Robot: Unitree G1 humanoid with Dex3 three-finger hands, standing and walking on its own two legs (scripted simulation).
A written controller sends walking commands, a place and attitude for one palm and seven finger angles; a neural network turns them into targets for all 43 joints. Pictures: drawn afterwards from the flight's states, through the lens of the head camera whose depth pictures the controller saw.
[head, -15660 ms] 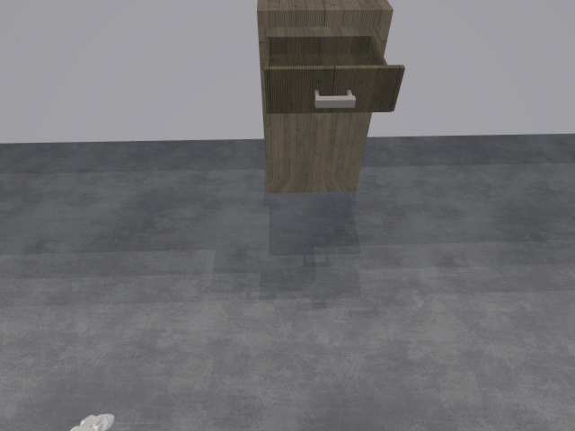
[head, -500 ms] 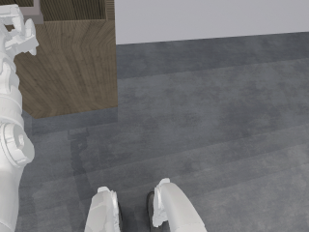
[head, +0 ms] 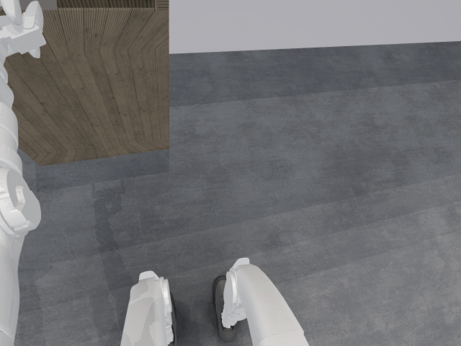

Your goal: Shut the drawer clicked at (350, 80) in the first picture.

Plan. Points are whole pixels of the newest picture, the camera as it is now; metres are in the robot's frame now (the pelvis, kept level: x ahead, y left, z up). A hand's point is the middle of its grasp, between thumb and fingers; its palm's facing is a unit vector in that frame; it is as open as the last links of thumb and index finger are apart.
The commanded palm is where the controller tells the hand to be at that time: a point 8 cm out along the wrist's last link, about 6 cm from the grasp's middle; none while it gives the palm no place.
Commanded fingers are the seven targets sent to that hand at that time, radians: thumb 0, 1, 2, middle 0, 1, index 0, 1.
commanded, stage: pull the fist back off the drawer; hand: left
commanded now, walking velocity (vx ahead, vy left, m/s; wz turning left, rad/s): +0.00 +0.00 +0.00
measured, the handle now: out of the picture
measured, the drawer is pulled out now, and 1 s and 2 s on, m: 0.00 0.00 0.00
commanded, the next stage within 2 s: draw the hand back to the body in 0.38 s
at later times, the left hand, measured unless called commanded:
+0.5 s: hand (45, 32) +0.57 +0.20 +0.07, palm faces +0.12 -0.99 -0.03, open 3.1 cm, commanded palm +0.53 +0.24 +0.09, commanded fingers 0.00 0.90 0.90 -1.40 -1.60 -1.40 -1.60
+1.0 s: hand out of the picture +0.43 +0.21 +0.17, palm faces +0.11 -0.99 -0.03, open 3.3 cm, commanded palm +0.38 +0.27 +0.18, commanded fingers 0.00 0.90 0.90 -1.40 -1.60 -1.40 -1.60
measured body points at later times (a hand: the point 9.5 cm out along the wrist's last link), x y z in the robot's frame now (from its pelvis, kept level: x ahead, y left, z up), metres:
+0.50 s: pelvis +0.04 +0.00 +0.03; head +0.21 +0.03 +0.44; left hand +0.56 +0.26 +0.07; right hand +0.04 -0.26 -0.08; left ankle +0.05 +0.08 -0.61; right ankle +0.06 -0.12 -0.61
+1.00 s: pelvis +0.09 +0.00 +0.09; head +0.15 +0.00 +0.54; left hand +0.42 +0.27 +0.17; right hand +0.23 -0.25 -0.01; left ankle +0.05 +0.08 -0.61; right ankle +0.06 -0.12 -0.61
